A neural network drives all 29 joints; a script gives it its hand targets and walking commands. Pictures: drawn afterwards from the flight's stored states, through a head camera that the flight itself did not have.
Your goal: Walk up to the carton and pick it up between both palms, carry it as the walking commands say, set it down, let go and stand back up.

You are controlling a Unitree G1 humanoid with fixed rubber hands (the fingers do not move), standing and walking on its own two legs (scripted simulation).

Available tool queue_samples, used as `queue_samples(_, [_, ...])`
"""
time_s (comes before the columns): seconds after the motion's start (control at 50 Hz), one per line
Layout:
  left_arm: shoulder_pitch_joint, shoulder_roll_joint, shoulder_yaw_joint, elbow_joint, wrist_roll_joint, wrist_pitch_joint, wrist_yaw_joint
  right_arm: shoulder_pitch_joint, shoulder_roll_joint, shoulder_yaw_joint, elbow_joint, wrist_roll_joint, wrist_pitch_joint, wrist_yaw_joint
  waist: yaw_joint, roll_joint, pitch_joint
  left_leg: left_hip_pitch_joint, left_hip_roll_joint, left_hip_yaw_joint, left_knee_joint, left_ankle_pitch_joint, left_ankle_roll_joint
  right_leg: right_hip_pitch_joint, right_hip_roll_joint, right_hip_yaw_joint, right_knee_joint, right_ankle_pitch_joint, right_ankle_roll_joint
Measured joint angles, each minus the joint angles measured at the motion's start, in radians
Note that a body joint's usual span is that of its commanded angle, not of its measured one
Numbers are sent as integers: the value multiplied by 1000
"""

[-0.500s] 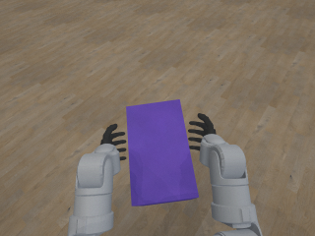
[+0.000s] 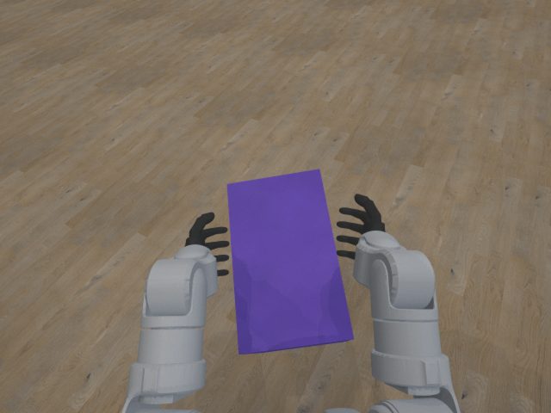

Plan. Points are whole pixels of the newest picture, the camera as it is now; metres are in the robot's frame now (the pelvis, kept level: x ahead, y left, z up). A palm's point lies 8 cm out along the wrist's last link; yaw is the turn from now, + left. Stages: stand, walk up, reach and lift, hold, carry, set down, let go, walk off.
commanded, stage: carry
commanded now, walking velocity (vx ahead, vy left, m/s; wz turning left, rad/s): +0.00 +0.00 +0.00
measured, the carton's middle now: (288, 268) +0.35 -0.04 -0.04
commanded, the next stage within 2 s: none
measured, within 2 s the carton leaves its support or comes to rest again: neither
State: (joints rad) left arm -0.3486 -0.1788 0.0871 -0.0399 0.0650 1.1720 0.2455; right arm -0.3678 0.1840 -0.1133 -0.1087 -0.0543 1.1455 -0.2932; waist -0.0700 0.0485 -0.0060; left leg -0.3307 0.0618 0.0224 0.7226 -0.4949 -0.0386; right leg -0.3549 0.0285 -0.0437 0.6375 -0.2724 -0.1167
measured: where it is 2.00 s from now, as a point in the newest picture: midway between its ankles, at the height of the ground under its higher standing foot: outside the picture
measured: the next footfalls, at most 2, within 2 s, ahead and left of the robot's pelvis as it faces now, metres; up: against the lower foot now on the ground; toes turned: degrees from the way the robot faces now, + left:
left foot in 0.40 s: -0.06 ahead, +0.14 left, +0.00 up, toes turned +8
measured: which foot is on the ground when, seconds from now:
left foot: up 0.00-0.38, down 0.40-1.00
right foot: down 0.00-1.00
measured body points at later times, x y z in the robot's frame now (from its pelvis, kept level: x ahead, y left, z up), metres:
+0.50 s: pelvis -0.06 +0.01 +0.01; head -0.05 +0.00 +0.45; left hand +0.25 +0.13 +0.07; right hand +0.26 -0.11 +0.09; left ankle -0.11 +0.14 -0.73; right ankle +0.04 -0.06 -0.73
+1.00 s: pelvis -0.08 +0.04 +0.00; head -0.08 +0.03 +0.45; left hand +0.22 +0.18 +0.07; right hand +0.25 -0.07 +0.08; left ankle -0.11 +0.14 -0.73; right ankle +0.04 -0.06 -0.73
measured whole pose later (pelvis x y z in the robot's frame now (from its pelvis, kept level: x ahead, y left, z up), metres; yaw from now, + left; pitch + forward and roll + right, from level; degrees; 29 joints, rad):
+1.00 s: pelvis -0.08 +0.04 +0.00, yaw +3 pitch +0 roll +1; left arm -0.35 -0.18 0.08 -0.05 0.06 1.19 0.26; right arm -0.41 0.20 -0.15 -0.05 -0.09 1.12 -0.27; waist -0.01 0.02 -0.02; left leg -0.25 -0.04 0.01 0.64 -0.38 0.04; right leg -0.44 -0.06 -0.10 0.56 -0.12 -0.02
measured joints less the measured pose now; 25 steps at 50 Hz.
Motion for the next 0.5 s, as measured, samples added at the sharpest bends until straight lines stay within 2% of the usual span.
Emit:
queue_samples(0.04, [4, 2, 4, -4, 3, 19, 1, 5, -1, 7, 8, 3, 11, 4, 3, -37, 26, -43, -27, 0, 47, -26, -1, 12, -19, -2, -37, 27, 10])
queue_samples(0.08, [13, 5, 16, -28, -4, 33, 5, -5, 3, 17, 13, 9, 18, -3, 11, -50, 45, -90, -40, -6, 88, 15, 5, 16, -20, 2, -93, 69, 22])
queue_samples(0.18, [41, 13, 30, -113, -22, 39, 10, -42, 17, 37, -8, 10, 25, -13, 36, -32, 44, -140, -62, -32, 141, 120, 34, -15, -18, 3, -204, 165, 26])
queue_samples(0.22, [18, 6, 36, -106, -19, 27, 14, -62, 25, 21, -5, -7, 9, -11, 39, -19, 35, -126, -62, -41, 135, 130, 35, -32, -13, -5, -215, 182, 19])
queue_samples(0.28, [-37, -13, 51, -26, -8, -19, 8, -77, 31, -26, 39, -42, -50, -4, 39, -7, 6, -73, -62, -45, 78, 98, 38, -56, -14, -28, -207, 183, 18])
queue_samples(0.34, [-62, -23, 50, 37, 9, -62, 1, -61, 25, -46, 62, -51, -94, 7, 44, -20, -21, 13, -63, -24, -58, 70, 45, -75, -20, -42, -195, 180, 22])
queue_samples(0.4, [-45, -16, 29, 2, -1, -62, 21, -41, 17, -35, 13, -9, -81, 5, 30, -26, -22, 111, -56, -20, -240, 168, 56, -92, -20, -64, -167, 173, 29])
queue_samples(0.44, [-22, -7, 14, -47, -14, -54, 29, -30, 13, -20, -20, 8, -74, 9, 27, -55, -4, 120, -72, -21, -246, 184, 25, -89, -41, -63, -154, 193, 37])
queue_samples(0.5, [7, 3, 20, -15, -3, -57, 15, -39, 16, -15, 49, -4, -71, 23, 40, -57, -12, 123, -74, -15, -212, 161, 23, -74, -41, -57, -146, 177, 47])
